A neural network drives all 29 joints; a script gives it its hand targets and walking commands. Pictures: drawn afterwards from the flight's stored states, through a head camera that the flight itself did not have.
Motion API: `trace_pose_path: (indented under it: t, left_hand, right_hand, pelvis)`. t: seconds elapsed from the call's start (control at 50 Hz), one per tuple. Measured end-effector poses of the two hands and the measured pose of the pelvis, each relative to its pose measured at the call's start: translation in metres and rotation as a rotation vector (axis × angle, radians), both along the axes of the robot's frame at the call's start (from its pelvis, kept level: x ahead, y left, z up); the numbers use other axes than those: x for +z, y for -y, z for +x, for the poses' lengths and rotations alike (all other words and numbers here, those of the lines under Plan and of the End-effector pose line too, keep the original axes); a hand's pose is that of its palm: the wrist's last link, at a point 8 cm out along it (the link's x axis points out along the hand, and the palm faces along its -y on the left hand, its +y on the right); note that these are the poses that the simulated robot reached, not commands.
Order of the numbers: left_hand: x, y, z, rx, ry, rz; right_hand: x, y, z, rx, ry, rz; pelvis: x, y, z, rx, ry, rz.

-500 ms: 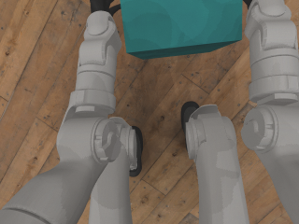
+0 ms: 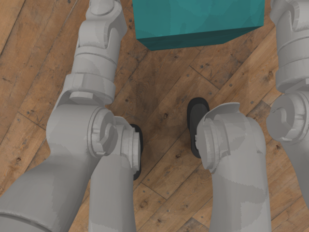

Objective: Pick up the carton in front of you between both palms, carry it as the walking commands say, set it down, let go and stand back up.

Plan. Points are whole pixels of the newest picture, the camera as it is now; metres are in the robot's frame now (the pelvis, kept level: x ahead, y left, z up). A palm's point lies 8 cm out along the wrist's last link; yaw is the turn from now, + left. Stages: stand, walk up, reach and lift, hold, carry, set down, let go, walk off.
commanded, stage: set down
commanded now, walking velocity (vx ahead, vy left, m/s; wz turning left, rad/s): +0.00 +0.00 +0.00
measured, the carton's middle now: out of the picture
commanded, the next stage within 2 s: none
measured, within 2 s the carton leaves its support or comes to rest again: rests again in 0.02 s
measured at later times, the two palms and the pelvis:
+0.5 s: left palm out of the picture +0.55 +0.02 -0.17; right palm out of the picture +0.51 -0.29 -0.17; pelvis -0.01 +0.00 -0.01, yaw +0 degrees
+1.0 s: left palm out of the picture +0.56 +0.06 -0.20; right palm out of the picture +0.50 -0.33 -0.20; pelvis +0.00 +0.00 -0.01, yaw -1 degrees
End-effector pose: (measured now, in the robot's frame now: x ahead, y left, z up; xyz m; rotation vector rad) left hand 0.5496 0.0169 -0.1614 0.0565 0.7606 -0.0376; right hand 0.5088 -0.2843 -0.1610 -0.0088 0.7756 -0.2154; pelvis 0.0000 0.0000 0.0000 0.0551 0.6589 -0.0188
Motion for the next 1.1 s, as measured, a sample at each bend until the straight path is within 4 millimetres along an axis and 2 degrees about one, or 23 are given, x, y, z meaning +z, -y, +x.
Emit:
trace_pose_path:
  t: [0.1,0.72,0.76,0.82,0.9,0.98,1.1]
  left_hand:
    - [-0.005,0.001,-0.001,-0.013,0.007,-0.022]
    - [-0.01,-0.005,0.003,-0.096,0.036,-0.042]
    - [-0.013,-0.006,0.003,-0.101,0.034,-0.033]
    - [-0.024,-0.012,0.001,-0.103,0.017,0.006]
    - [-0.036,-0.03,0.002,-0.066,0.002,0.04]
    - [-0.037,-0.04,0.009,-0.055,0.023,0.05]
    - [-0.016,-0.031,0.016,-0.061,0.084,0.035]
  right_hand:
    - [-0.008,0.002,-0.003,-0.003,-0.002,0.001]
    - [-0.013,0.007,-0.002,0.027,0.022,0.05]
    - [-0.017,0.007,-0.004,0.021,0.023,0.052]
    - [-0.033,0.01,-0.014,-0.009,-0.012,0.034]
    - [-0.047,0.028,-0.025,-0.087,-0.032,-0.008]
    - [-0.041,0.043,-0.015,-0.11,0.011,-0.03]
    - [-0.016,0.046,0.004,-0.106,0.084,-0.012]
  pelvis:
    - [-0.002,-0.001,-0.003,0.009,0.016,-0.005]
    - [-0.015,-0.006,-0.009,0.009,0.113,-0.017]
    - [-0.014,-0.006,-0.009,0.006,0.121,-0.016]
    - [-0.011,-0.005,-0.008,0.001,0.125,-0.015]
    - [-0.009,-0.001,-0.005,0.001,0.098,-0.014]
    - [-0.009,0.002,-0.002,0.0,0.084,-0.014]
    - [-0.007,0.004,-0.001,-0.012,0.081,-0.008]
